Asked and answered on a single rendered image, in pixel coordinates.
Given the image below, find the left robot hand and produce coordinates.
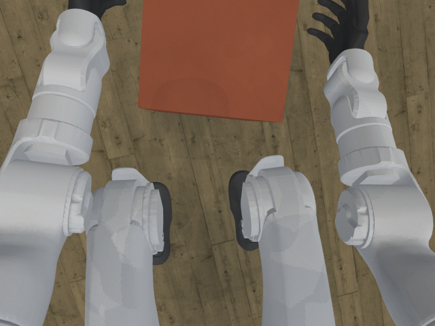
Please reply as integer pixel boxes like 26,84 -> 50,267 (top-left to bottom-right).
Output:
68,0 -> 126,21

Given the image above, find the robot right upper arm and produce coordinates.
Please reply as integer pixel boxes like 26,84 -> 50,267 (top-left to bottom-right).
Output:
335,184 -> 435,326

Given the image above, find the robot left upper arm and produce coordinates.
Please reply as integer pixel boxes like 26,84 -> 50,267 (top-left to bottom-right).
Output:
0,159 -> 93,326

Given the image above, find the carton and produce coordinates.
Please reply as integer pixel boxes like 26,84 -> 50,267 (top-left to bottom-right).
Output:
138,0 -> 299,123

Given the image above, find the robot left thigh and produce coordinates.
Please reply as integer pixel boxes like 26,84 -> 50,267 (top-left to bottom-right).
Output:
85,179 -> 163,326

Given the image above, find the right robot forearm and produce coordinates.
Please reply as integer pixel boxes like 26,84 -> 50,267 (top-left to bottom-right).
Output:
324,48 -> 433,238

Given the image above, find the robot left shin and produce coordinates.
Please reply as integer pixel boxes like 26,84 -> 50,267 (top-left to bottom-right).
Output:
86,168 -> 164,255

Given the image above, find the right robot hand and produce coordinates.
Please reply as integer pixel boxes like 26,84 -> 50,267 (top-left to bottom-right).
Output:
307,0 -> 369,64

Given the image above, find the left robot forearm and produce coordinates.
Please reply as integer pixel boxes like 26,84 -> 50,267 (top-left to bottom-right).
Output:
0,9 -> 110,177

